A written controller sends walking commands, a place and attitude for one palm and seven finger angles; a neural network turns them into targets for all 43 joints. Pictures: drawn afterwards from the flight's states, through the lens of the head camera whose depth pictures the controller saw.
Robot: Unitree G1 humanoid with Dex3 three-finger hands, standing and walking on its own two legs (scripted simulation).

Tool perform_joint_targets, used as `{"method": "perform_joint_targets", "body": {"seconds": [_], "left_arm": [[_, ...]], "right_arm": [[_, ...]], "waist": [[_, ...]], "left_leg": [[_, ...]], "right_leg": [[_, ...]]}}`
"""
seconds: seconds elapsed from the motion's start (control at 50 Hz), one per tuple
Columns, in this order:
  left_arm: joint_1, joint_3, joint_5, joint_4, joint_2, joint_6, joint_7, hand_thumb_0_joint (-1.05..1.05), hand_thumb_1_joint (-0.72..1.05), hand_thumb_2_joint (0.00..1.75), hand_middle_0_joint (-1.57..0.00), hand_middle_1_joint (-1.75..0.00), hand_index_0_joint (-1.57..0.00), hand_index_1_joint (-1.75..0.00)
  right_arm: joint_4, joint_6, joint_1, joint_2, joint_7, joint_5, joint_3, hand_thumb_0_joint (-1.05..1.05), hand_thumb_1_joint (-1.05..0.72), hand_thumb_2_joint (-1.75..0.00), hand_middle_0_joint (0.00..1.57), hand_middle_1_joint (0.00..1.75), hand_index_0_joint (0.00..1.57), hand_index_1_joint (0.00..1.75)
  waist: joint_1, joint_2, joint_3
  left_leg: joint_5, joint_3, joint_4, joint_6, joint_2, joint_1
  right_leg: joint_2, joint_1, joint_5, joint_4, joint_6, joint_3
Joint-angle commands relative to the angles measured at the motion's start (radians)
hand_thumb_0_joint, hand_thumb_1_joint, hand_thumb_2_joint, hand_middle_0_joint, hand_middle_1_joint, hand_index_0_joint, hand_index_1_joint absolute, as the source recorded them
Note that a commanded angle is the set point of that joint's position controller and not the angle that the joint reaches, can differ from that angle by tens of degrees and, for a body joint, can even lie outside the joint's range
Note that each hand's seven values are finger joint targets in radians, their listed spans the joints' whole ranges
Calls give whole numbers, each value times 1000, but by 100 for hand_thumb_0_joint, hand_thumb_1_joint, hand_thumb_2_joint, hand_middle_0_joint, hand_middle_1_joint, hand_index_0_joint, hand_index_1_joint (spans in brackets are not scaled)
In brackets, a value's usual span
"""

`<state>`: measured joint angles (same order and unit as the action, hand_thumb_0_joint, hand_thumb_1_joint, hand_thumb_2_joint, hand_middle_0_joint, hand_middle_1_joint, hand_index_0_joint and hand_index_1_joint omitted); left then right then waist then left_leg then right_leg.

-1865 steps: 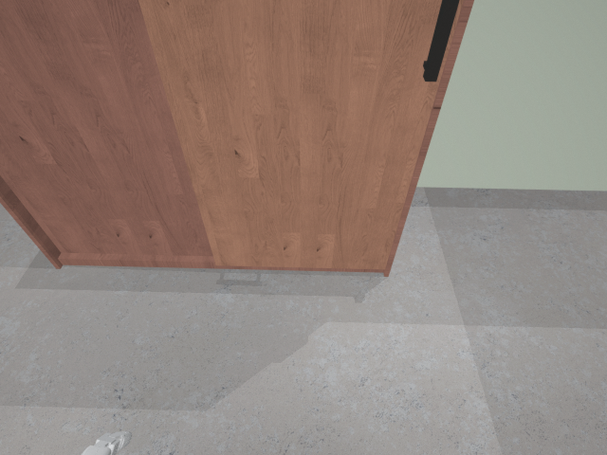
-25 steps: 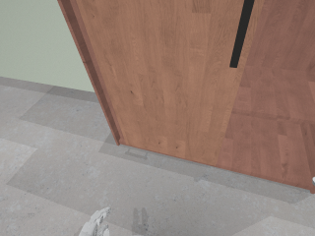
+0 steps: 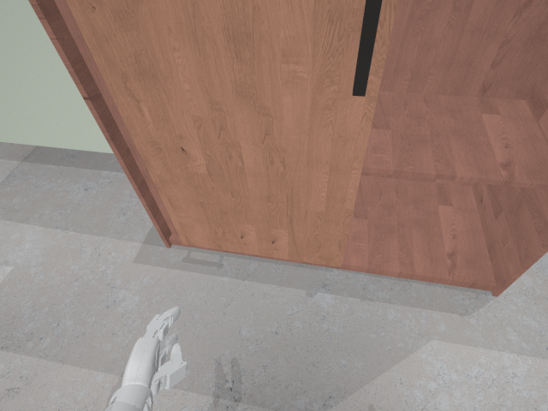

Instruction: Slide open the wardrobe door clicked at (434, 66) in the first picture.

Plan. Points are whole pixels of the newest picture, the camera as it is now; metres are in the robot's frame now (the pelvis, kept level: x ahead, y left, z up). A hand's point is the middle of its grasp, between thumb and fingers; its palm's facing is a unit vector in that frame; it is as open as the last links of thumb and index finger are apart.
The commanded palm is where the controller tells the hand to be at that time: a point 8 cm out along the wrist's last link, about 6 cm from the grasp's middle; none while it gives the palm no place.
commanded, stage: stop stepping back and stand still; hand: right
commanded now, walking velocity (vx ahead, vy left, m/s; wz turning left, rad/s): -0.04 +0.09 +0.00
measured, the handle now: (372, 7) +0.71 -0.12 +0.25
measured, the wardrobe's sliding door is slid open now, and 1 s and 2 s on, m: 0.58 0.58 0.58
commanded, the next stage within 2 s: let the arm hang, fingers relaxed in 0.58 s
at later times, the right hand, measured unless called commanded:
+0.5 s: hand out of the picture +0.27 -0.27 +0.18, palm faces +0.36 +0.80 -0.49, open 7.4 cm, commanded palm +0.19 -0.32 +0.18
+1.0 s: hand out of the picture +0.06 -0.21 -0.17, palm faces +0.02 +0.99 -0.15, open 7.1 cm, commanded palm none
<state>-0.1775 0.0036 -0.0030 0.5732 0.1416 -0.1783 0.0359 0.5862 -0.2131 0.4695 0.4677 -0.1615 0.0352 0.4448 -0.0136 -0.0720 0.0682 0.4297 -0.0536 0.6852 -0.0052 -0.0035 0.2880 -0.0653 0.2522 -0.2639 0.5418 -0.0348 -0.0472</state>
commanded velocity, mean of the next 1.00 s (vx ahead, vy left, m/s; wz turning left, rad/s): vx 0.00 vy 0.00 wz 0.00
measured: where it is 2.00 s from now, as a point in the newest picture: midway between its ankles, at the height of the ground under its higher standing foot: outside the picture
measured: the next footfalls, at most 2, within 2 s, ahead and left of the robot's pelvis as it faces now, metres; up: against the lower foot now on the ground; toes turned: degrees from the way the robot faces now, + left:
left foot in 0.04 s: +0.06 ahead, +0.09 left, +0.00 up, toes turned +3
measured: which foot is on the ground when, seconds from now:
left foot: up 0.00-0.02, down 0.04-1.00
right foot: down 0.00-1.00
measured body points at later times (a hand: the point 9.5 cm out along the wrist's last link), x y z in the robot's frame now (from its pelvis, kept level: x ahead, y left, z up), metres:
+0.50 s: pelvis +0.05 -0.02 +0.00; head +0.08 -0.04 +0.45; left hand +0.22 +0.22 -0.07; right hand +0.24 -0.31 +0.21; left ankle +0.02 +0.09 -0.73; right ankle +0.03 -0.13 -0.73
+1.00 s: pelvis +0.01 -0.04 +0.00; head +0.04 -0.06 +0.45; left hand +0.09 +0.22 -0.12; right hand +0.06 -0.26 -0.16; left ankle +0.02 +0.09 -0.73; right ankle +0.03 -0.13 -0.73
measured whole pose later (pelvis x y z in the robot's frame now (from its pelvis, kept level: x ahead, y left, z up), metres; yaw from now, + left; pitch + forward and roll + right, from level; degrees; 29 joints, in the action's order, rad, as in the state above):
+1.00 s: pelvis +0.01 -0.04 +0.00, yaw -1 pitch +0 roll +1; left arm -0.22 -0.01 -0.03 0.90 0.23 0.01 -0.01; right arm -0.85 0.06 0.28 0.19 -0.01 -0.01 0.01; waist -0.01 -0.06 0.05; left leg 0.27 -0.06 0.54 -0.01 0.03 0.27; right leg 0.02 0.30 -0.26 0.56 0.04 -0.03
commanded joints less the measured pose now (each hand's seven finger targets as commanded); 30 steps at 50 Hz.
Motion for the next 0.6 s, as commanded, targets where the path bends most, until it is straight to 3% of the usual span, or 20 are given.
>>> {"method": "perform_joint_targets", "body": {"seconds": [0.0, 0.02, 0.04, 0.06, 0.08, 0.12, 0.16, 0.18, 0.2, 0.22, 0.24, 0.26, 0.28, 0.3, 0.32, 0.38, 0.42, 0.48, 0.58], "left_arm": [[2, 57, 19, -122, 168, -5, -13, 0, 90, 90, -20, -30, -20, -30], [-1, 61, 20, -124, 169, 6, -11, 0, 90, 90, -20, -30, -20, -30], [13, 59, 23, -130, 164, 9, -8, 0, 90, 90, -20, -30, -20, -30], [4, 61, 27, -113, 164, 10, -5, 0, 90, 90, -20, -30, -20, -30], [18, 65, 33, -112, 173, 19, -3, 0, 90, 90, -20, -30, -20, -30], [26, 40, 25, -90, 165, 24, 5, 0, 90, 90, -20, -30, -20, -30], [41, 20, 12, -73, 155, 28, 22, 0, 90, 90, -20, -30, -20, -30], [75, 21, 9, -74, 163, 23, 32, 0, 90, 90, -20, -30, -20, -30], [66, 31, 6, -74, 173, 19, 41, 0, 90, 90, -20, -30, -20, -30], [73, 39, 5, -86, 189, 15, 44, 0, 90, 90, -20, -30, -20, -30], [72, 44, 8, -99, 199, 12, 44, 0, 90, 90, -20, -30, -20, -30], [67, 48, 14, -104, 201, 5, 41, 0, 90, 90, -20, -30, -20, -30], [82, 36, 6, -101, 185, -3, 43, 0, 90, 90, -20, -30, -20, -30], [75, 28, 6, -101, 173, -8, 39, 0, 90, 90, -20, -30, -20, -30], [71, 27, 8, -98, 173, -11, 35, 0, 90, 90, -20, -30, -20, -30], [38, 46, 16, -102, 177, -4, 19, 0, 90, 90, -20, -30, -20, -30], [27, 48, 20, -111, 175, 13, 13, 0, 90, 90, -20, -30, -20, -30], [23, 52, 24, -114, 177, 36, 15, 0, 90, 90, -20, -30, -20, -30], [47, 44, 24, -127, 190, 48, 33, 0, 90, 90, -20, -30, -20, -30]], "right_arm": [[76, -50, 147, 124, -11, 15, 159, 0, -90, -90, 20, 30, 20, 30], [40, -46, 131, 125, -6, 17, 150, 0, -90, -90, 20, 30, 20, 30], [3, -37, 115, 137, -6, 25, 148, 0, -90, -90, 20, 30, 20, 30], [-32, -25, 105, 109, -3, 32, 128, 0, -90, -90, 20, 30, 20, 30], [-57, -14, 115, 76, -3, 30, 95, 0, -90, -90, 20, 30, 20, 30], [-65, -20, 84, 90, -8, 23, 94, 0, -90, -90, 20, 30, 20, 30], [-56, -30, 24, 82, -16, 11, 73, 0, -90, -90, 20, 30, 20, 30], [3, -36, -50, 94, -18, 11, 61, 0, -90, -90, 20, 30, 20, 30], [34, -44, -55, 92, -20, 10, 50, 0, -90, -90, 20, 30, 20, 30], [100, -51, -77, 93, -23, 6, 38, 0, -90, -90, 20, 30, 20, 30], [172, -57, -105, 113, -25, -2, 41, 0, -90, -90, 20, 30, 20, 30], [199, -58, -97, 120, -25, -8, 43, 0, -90, -90, 20, 30, 20, 30], [236, -56, -98, 170, -28, -10, 86, 0, -90, -90, 20, 30, 20, 30], [263, -61, -92, 152, -29, -15, 78, 0, -90, -90, 20, 30, 20, 30], [253, -64, -63, 157, -32, -17, 91, 0, -90, -90, 20, 30, 20, 30], [202, -69, 72, 162, -36, -6, 138, 0, -90, -90, 20, 30, 20, 30], [138, -66, 142, 127, -30, 9, 136, 0, -90, -90, 20, 30, 20, 30], [28, -55, 212, 100, -20, 27, 142, 0, -90, -90, 20, 30, 20, 30], [40, -40, 140, 107, -9, 29, 108, 0, -90, -90, 20, 30, 20, 30]], "waist": [[16, 195, -172], [4, 41, -168], [-7, -100, -162], [0, -170, -148], [6, -185, -113], [-2, -157, -109], [-11, -100, -151], [-12, -17, -160], [3, 47, -176], [19, 128, -189], [34, 194, -196], [37, 202, -184], [34, 281, -150], [33, 306, -137], [34, 314, -142], [24, 215, -240], [15, 158, -264], [8, 128, -246], [9, 108, -215]], "left_leg": [[-256, 16, -310, 3, 9, -233], [-330, 135, -330, 40, 81, -249], [-372, 314, -380, 97, 203, -215], [-311, 405, -432, 147, 271, -142], [-324, 420, -450, 157, 286, -125], [-486, 300, -357, 168, 272, -176], [-499, 175, -284, 111, 197, -178], [-495, 143, -237, 76, 167, -159], [-446, 111, -192, 40, 123, -133], [-355, 88, -167, 9, 77, -86], [-279, 76, -164, -6, 54, -65], [-250, 72, -175, -8, 36, -73], [-280, 55, -165, -9, 32, -83], [-327, 35, -169, -6, 32, -121], [-348, 33, -182, -2, 30, -149], [-631, 76, -205, 26, 67, -244], [-730, 98, -201, 34, 86, -271], [-733, 90, -208, 25, 78, -245], [-608, 69, -220, 4, 53, -199]], "right_leg": [[-96, 58, 181, -2, 85, 28], [-39, 126, 43, 93, 66, -4], [25, 183, -110, 190, 49, -12], [50, 170, -185, 267, 42, 23], [38, 191, -208, 332, 48, 51], [4, 191, -191, 202, 58, 70], [25, 64, -17, -7, 61, 23], [31, -21, 103, -105, 62, 17], [-9, -100, 225, -145, 74, 65], [-90, -140, 330, -158, 105, 165], [-134, -153, 363, -159, 128, 208], [-131, -133, 346, -156, 132, 194], [-116, -85, 344, -174, 132, 190], [-103, -57, 398, -167, 123, 182], [-91, -46, 421, -155, 111, 152], [-45, -78, 534, -44, 70, 83], [-31, -65, 525, -23, 54, 61], [-38, -60, 516, -47, 52, 59], [-58, -54, 456, -101, 63, 81]]}}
